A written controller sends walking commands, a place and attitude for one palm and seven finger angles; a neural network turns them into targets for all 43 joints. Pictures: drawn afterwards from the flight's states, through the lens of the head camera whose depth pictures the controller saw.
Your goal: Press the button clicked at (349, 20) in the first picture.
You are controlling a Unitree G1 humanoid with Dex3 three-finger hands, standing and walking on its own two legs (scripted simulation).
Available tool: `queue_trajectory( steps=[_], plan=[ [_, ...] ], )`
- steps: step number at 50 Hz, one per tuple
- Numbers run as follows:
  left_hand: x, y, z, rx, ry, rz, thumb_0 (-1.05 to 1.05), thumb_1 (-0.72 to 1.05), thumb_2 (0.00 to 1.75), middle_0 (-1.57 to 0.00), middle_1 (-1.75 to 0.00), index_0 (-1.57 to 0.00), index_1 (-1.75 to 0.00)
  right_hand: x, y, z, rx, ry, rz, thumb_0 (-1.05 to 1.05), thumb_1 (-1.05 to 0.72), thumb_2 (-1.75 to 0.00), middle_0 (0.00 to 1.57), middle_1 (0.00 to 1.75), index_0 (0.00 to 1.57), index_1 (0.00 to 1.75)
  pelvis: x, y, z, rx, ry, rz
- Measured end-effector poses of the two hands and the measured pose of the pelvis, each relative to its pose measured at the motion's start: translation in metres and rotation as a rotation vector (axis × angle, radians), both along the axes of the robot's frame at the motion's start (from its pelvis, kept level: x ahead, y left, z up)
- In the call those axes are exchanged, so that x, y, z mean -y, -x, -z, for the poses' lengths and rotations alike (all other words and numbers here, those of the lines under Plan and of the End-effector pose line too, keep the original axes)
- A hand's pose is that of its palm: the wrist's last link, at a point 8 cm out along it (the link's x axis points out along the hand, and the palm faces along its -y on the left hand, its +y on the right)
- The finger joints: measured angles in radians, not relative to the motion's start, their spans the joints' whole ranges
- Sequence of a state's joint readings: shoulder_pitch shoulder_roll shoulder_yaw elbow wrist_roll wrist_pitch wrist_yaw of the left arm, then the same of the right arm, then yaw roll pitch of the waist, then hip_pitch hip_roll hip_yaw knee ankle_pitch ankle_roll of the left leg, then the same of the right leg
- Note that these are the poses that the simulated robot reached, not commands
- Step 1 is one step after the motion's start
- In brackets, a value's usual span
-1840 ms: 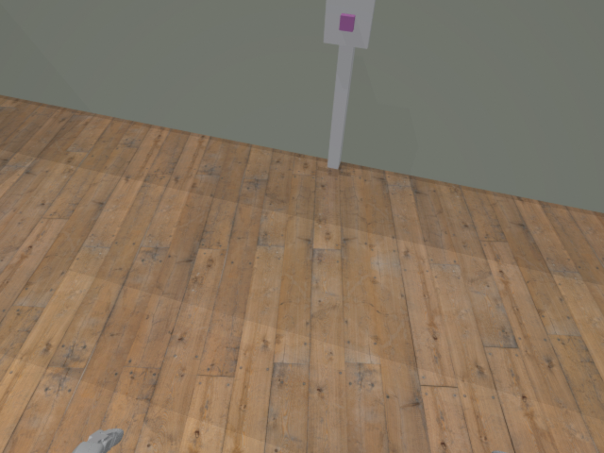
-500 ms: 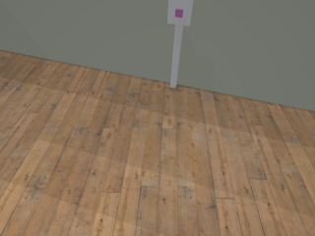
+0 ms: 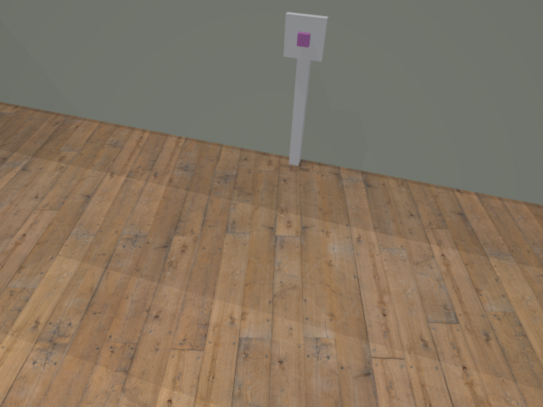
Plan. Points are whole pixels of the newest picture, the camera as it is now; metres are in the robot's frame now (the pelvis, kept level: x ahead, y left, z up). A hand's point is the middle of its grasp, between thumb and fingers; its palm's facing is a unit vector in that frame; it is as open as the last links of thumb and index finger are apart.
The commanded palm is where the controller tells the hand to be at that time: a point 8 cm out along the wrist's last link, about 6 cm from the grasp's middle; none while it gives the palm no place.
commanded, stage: walk to a spot facing it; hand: left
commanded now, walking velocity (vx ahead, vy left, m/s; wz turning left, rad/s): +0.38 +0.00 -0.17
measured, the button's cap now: (303, 39) +1.57 -0.03 -0.04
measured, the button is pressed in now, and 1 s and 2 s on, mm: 0 0 0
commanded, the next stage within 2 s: take the last steps up to it in 1.54 s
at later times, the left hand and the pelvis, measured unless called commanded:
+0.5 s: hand (201, 398) +0.18 +0.14 -0.18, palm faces +0.00 -0.98 -0.20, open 7.4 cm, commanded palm none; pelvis +0.16 -0.04 -0.01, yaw -3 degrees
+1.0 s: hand (198, 276) +0.43 +0.20 -0.18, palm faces -0.04 -0.98 -0.17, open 7.4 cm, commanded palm none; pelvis +0.39 +0.02 +0.00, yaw -6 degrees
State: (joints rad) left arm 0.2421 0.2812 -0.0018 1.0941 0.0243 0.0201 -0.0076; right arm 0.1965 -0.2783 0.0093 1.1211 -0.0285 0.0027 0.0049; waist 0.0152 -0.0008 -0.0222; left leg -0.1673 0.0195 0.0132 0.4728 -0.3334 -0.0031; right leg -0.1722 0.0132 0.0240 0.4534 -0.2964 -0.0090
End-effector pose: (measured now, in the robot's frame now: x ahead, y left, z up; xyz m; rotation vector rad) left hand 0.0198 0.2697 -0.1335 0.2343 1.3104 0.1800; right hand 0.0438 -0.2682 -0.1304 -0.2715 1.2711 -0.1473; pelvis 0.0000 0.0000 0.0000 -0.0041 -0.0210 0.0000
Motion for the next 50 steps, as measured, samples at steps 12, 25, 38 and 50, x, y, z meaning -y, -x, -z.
queue_trajectory(
  steps=[12,25,38,50],
  plan=[
    [0.042,-0.021,0.023,-0.185,0.094,0.024,0.01,0.91,0.90,-0.20,-0.30,-0.20,-0.30,-0.040,0.042,0.024,-0.156,-0.088,0.192,0.00,-0.91,-0.90,0.20,0.30,0.20,0.30,0.004,-0.066,0.014,-0.016,-0.014,0.069],
    [0.083,-0.158,0.013,0.021,0.072,0.001,0.00,0.91,0.90,-0.20,-0.29,-0.20,-0.30,0.000,-0.067,0.022,-0.190,-0.102,0.178,0.01,-0.91,-0.90,0.20,0.30,0.20,0.30,0.040,-0.162,0.008,0.000,-0.004,0.048],
    [0.071,-0.201,0.041,-0.208,0.165,-0.087,0.01,0.90,0.90,-0.20,-0.30,-0.20,-0.30,-0.030,-0.352,0.008,0.202,-0.067,0.013,0.00,-0.91,-0.90,0.19,0.30,0.19,0.30,0.005,-0.292,0.023,-0.018,0.032,0.052],
    [0.020,-0.405,0.016,-0.020,0.104,0.035,0.01,0.91,0.90,-0.19,-0.29,-0.20,-0.30,-0.043,-0.352,-0.003,0.049,-0.021,0.195,-0.03,-0.96,-0.90,0.20,0.30,0.20,0.30,-0.017,-0.393,0.000,-0.003,0.006,0.108]
  ],
)
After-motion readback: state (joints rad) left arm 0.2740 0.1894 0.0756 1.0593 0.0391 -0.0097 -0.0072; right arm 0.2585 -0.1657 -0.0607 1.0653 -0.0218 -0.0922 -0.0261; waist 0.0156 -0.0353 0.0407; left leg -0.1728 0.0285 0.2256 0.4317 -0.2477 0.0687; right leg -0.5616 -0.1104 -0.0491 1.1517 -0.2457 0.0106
